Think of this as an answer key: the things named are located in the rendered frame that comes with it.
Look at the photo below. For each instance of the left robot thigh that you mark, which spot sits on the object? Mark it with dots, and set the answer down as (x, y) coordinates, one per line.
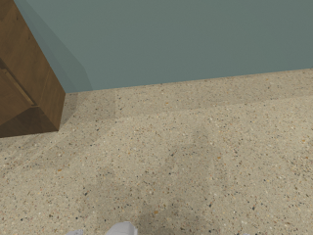
(123, 228)

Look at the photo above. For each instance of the cupboard door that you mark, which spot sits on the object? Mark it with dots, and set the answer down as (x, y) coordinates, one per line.
(12, 101)

